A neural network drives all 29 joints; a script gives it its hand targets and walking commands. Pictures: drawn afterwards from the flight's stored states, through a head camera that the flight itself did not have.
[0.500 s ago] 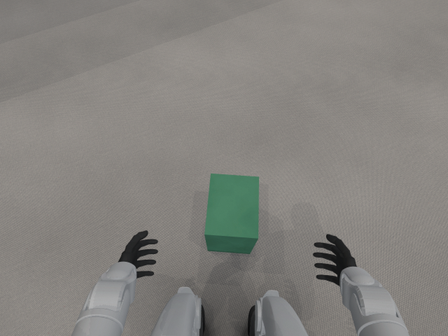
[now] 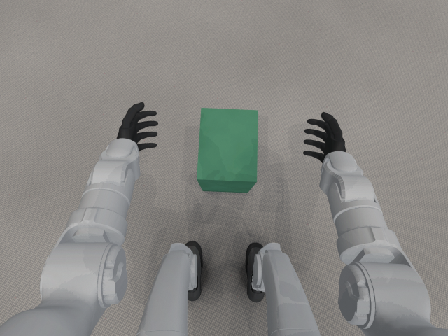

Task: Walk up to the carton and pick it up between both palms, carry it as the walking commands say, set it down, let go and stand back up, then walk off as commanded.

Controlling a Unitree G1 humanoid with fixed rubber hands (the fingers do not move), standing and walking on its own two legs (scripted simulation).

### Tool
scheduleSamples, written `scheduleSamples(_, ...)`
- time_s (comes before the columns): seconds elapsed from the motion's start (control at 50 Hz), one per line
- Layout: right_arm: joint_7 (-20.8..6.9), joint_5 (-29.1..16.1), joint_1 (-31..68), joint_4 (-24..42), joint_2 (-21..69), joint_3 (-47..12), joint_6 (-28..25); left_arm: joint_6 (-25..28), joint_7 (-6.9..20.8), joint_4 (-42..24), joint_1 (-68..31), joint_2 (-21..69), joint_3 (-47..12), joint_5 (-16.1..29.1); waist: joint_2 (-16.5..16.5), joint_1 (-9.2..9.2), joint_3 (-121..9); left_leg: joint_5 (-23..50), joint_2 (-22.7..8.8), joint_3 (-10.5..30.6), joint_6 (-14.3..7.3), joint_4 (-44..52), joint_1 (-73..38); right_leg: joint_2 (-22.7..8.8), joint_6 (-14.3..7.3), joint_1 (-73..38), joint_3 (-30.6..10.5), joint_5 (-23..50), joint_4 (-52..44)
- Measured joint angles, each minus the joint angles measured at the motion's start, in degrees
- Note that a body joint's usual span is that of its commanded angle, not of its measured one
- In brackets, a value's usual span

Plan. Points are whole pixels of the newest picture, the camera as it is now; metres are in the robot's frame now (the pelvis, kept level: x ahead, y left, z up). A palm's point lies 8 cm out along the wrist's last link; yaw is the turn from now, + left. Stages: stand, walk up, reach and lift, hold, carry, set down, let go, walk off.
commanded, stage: reach and lift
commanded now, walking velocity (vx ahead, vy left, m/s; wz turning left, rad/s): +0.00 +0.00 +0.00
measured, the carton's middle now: (227, 155) +0.53 -0.01 -0.54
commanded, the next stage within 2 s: none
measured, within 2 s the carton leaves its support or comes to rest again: neither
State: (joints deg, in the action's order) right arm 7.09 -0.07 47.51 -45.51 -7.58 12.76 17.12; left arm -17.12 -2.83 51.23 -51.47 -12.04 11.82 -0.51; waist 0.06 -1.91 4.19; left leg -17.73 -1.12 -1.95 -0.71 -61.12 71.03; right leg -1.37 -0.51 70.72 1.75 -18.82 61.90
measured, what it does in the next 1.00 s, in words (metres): lowers itself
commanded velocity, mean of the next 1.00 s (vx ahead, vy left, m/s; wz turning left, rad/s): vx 0.00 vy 0.00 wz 0.00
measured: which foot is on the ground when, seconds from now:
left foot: down 0.00-1.00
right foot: down 0.00-1.00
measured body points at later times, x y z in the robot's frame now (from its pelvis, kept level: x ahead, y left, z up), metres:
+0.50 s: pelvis +0.03 +0.01 -0.01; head +0.34 +0.01 +0.31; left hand +0.56 +0.17 -0.14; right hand +0.53 -0.19 -0.14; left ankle +0.09 +0.12 -0.64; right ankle +0.09 -0.12 -0.64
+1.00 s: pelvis +0.00 +0.01 -0.15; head +0.33 +0.01 +0.15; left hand +0.55 +0.17 -0.29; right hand +0.52 -0.19 -0.28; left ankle +0.09 +0.12 -0.64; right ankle +0.09 -0.12 -0.64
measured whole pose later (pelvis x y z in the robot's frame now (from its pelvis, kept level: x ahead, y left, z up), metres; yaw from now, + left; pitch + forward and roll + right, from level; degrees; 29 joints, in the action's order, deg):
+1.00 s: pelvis +0.00 +0.01 -0.15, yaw +0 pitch +49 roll -1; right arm 7.5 -3.1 66.2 -49.9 -11.0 17.3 6.5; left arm -7.9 -6.3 52.7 -69.5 -15.1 12.5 1.5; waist -0.3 -2.3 -2.2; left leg -27.1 -0.8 -0.8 -1.2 -94.0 115.9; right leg -2.0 -0.1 114.6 1.7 -28.4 94.1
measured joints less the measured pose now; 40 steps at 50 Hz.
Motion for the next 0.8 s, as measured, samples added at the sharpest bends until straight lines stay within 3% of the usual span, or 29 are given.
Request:
scheduleSamples(0.22,-0.25,-1.33,8.06,-3.48,-1.14,2.35,-9.12,9.02,-0.30,2.75,-7.58,-1.50,1.68,0.12,0.06,-0.44,-5.18,-0.27,0.29,0.41,-0.15,-0.17,10.77,-0.22,0.21,10.43,0.33,-0.34,-0.09)
scheduleSamples(0.38,-2.18,0.69,13.28,-3.72,-1.85,6.12,-11.75,10.60,-0.56,1.43,-13.22,-0.62,4.17,-1.90,-0.42,-0.03,-7.23,0.85,0.31,0.58,-0.37,1.36,16.86,-0.11,0.47,16.19,0.42,1.06,-2.19)
scheduleSamples(0.54,-4.01,4.06,12.42,-0.87,-0.68,9.68,-12.38,10.99,0.16,-2.18,-11.93,1.70,7.09,-5.04,-0.63,0.26,-8.38,1.32,0.34,0.43,-0.47,2.12,19.22,0.02,0.69,18.61,0.05,1.68,-3.04)
scheduleSamples(0.68,-4.05,6.25,14.17,-3.99,0.19,11.96,-12.35,11.20,0.54,0.95,-13.12,1.78,8.57,-7.17,-0.65,0.04,-9.91,-1.64,0.33,0.62,-0.42,-5.98,25.33,-0.13,0.68,24.66,0.03,-1.44,5.17)
scheduleSamples(0.8,-2.47,4.57,16.63,-5.50,-0.34,10.61,-11.91,10.62,-0.70,2.09,-15.62,0.47,6.75,-5.40,-0.48,-0.26,-9.53,-5.42,0.26,0.88,-0.36,-17.41,33.67,-0.33,0.58,32.87,0.06,-5.38,16.64)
